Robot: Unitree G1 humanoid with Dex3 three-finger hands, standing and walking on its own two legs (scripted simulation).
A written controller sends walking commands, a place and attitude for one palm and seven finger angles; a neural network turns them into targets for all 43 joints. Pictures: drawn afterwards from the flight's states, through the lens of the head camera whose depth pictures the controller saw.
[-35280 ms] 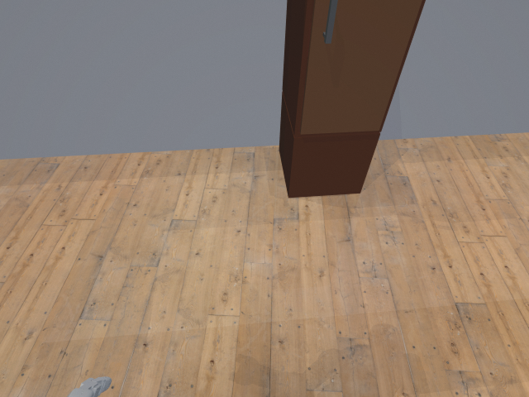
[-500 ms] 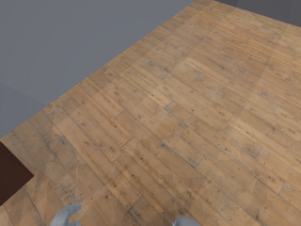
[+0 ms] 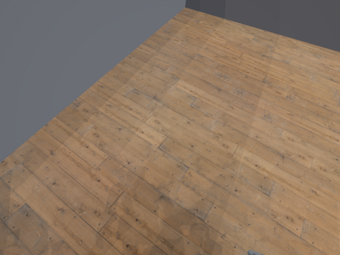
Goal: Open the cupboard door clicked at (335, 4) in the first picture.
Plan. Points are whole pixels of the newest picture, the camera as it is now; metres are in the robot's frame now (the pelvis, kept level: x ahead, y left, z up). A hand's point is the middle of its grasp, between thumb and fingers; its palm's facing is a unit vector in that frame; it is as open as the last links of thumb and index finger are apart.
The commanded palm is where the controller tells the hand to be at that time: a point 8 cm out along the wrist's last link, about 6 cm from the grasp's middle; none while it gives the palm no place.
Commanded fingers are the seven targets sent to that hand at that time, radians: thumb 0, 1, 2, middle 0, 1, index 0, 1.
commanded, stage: walk to a spot facing it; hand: left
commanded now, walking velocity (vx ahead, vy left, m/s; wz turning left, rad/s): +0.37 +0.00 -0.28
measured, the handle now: out of the picture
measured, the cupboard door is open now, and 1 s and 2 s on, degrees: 48 48 48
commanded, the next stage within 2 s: turn to face it in 0.58 s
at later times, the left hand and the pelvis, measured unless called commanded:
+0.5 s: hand (134, 195) +0.30 +0.12 -0.16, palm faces -0.07 -0.98 -0.20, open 7.2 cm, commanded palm none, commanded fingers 0.00 0.90 0.90 -0.20 -0.30 -0.20 -0.30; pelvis +0.22 -0.07 +0.01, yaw -5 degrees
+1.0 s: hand (143, 141) +0.50 +0.12 -0.16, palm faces +0.06 -0.98 -0.16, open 7.4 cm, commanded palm none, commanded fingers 0.00 0.90 0.90 -0.20 -0.30 -0.20 -0.30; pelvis +0.41 -0.06 +0.01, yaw +3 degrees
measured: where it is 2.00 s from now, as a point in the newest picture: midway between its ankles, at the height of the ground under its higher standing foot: (185, 202)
